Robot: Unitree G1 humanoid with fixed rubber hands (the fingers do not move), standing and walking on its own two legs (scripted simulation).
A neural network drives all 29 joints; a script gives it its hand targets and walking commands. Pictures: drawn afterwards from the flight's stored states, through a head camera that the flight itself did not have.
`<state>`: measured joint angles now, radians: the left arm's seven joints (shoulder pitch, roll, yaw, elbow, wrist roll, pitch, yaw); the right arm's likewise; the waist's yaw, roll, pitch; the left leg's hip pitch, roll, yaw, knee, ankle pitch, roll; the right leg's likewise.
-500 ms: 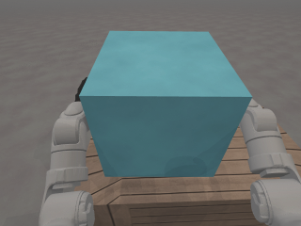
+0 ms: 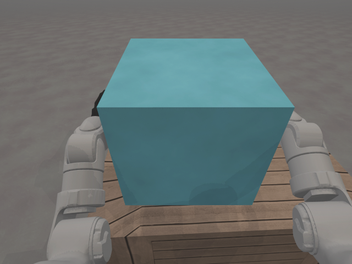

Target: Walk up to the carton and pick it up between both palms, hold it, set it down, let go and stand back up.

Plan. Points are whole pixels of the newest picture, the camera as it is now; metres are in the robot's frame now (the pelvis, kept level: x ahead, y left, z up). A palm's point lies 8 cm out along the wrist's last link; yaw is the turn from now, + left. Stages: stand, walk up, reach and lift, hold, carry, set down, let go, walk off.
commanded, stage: hold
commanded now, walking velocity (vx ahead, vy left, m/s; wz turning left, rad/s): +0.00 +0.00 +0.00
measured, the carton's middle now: (187, 116) +0.41 -0.01 +0.19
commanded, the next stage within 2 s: none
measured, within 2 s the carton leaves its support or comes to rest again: neither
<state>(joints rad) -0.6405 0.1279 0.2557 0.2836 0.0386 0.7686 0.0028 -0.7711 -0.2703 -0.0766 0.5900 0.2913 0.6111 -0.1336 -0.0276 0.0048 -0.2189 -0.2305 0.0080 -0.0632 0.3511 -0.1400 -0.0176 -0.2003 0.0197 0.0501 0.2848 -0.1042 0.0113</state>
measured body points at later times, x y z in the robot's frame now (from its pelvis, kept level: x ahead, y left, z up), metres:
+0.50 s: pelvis +0.01 +0.00 +0.00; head -0.07 -0.01 +0.44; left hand +0.37 +0.19 +0.22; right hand +0.39 -0.20 +0.22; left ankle +0.03 +0.13 -0.75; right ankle +0.03 -0.13 -0.75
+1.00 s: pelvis +0.00 +0.00 +0.00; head -0.07 +0.01 +0.44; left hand +0.38 +0.19 +0.21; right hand +0.39 -0.20 +0.23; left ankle +0.03 +0.13 -0.75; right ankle +0.03 -0.13 -0.75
